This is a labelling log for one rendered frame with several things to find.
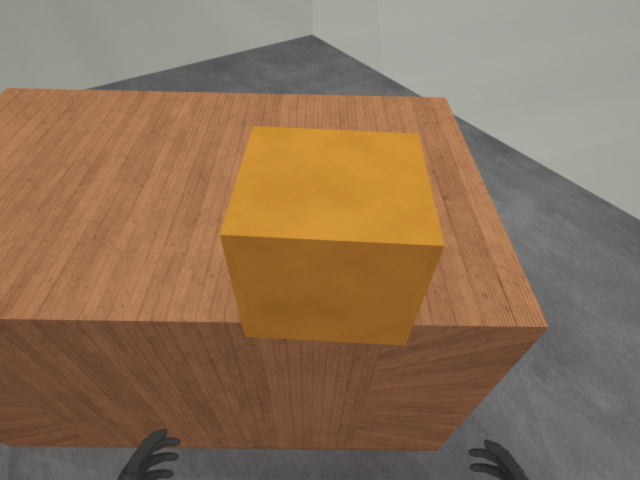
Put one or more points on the carton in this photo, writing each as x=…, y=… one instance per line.
x=331, y=235

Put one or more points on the left robot hand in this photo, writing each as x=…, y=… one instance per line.
x=142, y=459

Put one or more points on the right robot hand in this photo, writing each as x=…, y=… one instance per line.
x=507, y=469

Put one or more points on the pedestal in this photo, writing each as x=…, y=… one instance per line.
x=117, y=312

